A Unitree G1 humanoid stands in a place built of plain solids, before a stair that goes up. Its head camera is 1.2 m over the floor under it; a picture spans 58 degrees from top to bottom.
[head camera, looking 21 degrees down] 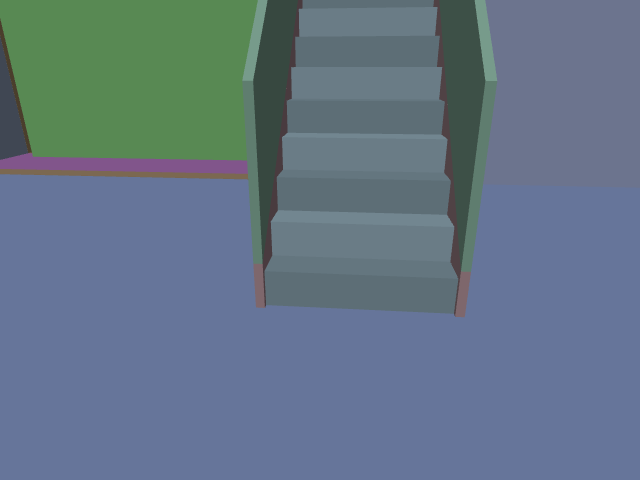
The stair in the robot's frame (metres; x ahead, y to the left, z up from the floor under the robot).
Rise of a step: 0.21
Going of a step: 0.22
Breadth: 1.03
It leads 5 degrees to the right of straight ahead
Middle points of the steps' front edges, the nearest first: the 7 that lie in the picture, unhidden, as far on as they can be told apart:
2.07 -0.21 0.21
2.29 -0.23 0.42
2.51 -0.25 0.62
2.73 -0.27 0.83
2.95 -0.29 1.04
3.17 -0.31 1.24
3.38 -0.33 1.45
